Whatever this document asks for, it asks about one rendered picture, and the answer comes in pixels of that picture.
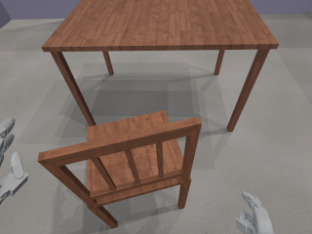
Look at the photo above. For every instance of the left robot hand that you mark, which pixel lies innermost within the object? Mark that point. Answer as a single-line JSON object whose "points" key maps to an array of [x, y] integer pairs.
{"points": [[17, 178]]}

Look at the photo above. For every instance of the table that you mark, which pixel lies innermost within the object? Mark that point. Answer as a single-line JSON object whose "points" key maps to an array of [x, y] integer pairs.
{"points": [[162, 25]]}

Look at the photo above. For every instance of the right robot hand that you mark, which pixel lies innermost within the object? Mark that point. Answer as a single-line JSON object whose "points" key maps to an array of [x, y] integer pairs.
{"points": [[253, 222]]}

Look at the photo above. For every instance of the chair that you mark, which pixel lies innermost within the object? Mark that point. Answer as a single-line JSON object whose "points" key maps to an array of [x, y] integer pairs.
{"points": [[128, 158]]}

